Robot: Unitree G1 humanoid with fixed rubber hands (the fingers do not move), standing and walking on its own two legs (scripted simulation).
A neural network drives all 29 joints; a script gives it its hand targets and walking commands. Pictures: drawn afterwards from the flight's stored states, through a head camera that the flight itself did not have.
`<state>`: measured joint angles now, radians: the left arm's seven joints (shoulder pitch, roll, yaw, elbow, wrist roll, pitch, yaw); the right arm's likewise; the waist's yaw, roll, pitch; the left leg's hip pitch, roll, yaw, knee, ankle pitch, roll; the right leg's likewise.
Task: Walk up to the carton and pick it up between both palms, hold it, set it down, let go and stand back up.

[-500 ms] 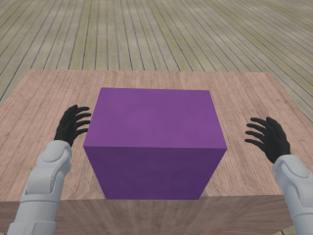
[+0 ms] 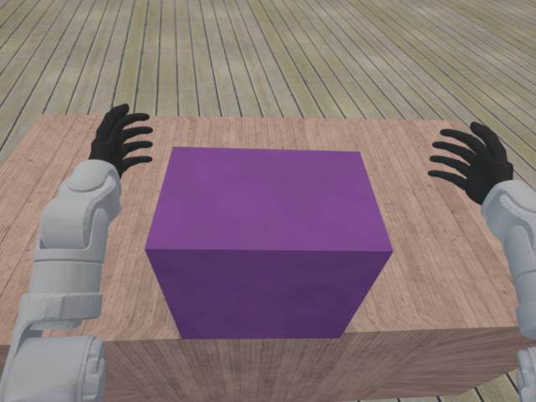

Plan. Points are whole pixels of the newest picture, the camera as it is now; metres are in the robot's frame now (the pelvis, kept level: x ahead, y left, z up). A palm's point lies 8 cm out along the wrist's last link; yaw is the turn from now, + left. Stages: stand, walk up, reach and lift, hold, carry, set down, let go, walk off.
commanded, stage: reach and lift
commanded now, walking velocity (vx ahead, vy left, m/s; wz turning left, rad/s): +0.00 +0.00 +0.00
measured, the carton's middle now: (264, 251) +0.35 +0.01 +0.02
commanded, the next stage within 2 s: none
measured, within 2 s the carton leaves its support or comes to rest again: neither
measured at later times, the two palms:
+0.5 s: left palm (115, 172) +0.39 +0.23 +0.15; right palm (467, 186) +0.37 -0.28 +0.16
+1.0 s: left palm (140, 198) +0.40 +0.21 +0.09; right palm (433, 212) +0.38 -0.26 +0.09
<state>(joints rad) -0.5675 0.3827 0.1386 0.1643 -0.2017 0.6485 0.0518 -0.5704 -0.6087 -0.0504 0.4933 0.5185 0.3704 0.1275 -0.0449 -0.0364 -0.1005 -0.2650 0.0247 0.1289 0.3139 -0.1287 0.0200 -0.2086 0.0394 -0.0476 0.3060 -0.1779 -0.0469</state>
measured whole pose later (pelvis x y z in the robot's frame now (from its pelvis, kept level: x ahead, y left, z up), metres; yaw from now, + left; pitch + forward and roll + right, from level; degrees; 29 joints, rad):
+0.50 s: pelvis +0.00 +0.00 +0.00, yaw +1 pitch +5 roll +0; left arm -0.65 0.36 0.12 0.40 -0.14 0.57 0.03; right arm -0.67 -0.56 -0.01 0.75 0.48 0.30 0.14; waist -0.05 -0.05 -0.09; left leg -0.29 0.03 0.12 0.34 -0.14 0.02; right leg -0.22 0.04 -0.06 0.31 -0.18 -0.04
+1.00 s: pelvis -0.01 +0.00 -0.01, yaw +1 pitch +9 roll +0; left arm -0.69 0.28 0.01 0.80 -0.16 0.14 0.06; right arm -0.68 -0.46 0.01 1.02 0.40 0.00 0.12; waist -0.02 -0.01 -0.13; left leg -0.42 0.03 0.10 0.42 -0.16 0.03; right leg -0.35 0.03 -0.07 0.40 -0.21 -0.04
